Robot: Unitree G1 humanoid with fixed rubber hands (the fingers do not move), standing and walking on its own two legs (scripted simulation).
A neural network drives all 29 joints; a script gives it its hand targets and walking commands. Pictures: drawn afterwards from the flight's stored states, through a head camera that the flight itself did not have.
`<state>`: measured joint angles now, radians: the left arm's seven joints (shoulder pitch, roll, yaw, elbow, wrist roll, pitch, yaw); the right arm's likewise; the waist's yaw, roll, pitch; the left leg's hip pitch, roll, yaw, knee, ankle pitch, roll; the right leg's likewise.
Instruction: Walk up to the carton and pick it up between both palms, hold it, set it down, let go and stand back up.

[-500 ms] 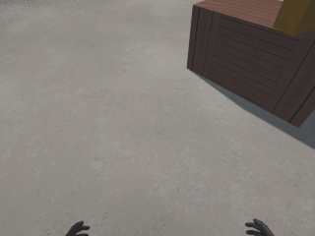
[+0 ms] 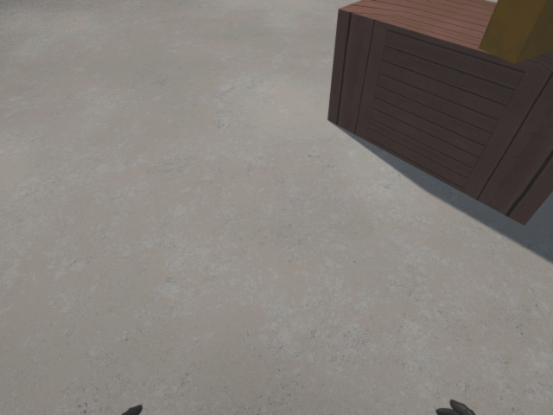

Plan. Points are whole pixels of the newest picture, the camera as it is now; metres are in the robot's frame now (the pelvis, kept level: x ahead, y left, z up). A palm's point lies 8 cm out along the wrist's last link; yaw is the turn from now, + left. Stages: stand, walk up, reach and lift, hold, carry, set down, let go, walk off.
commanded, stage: stand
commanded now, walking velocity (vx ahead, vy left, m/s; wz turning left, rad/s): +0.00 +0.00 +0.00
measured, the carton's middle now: (535, 15) +1.42 -0.89 +0.02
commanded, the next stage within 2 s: walk up in 1.10 s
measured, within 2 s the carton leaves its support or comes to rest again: neither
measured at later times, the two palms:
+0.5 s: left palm out of the picture +0.08 +0.28 -0.11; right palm out of the picture +0.10 -0.25 -0.11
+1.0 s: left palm out of the picture +0.04 +0.28 -0.12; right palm out of the picture +0.06 -0.26 -0.11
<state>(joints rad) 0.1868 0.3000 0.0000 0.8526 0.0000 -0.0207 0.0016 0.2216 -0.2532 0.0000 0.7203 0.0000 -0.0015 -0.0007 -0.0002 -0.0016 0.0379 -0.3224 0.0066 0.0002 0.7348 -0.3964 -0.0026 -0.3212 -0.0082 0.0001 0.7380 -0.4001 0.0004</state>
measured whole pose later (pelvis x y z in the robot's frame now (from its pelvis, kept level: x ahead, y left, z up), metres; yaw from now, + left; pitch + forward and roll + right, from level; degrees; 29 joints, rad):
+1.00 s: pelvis -0.03 +0.00 +0.00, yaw +0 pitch -3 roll +0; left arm 0.19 0.31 0.00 1.00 0.00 -0.02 0.00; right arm 0.19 -0.26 0.00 0.90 0.00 0.00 0.00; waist 0.00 0.00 0.04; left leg -0.32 0.01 0.00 0.71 -0.34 0.00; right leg -0.32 -0.01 0.00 0.71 -0.34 0.00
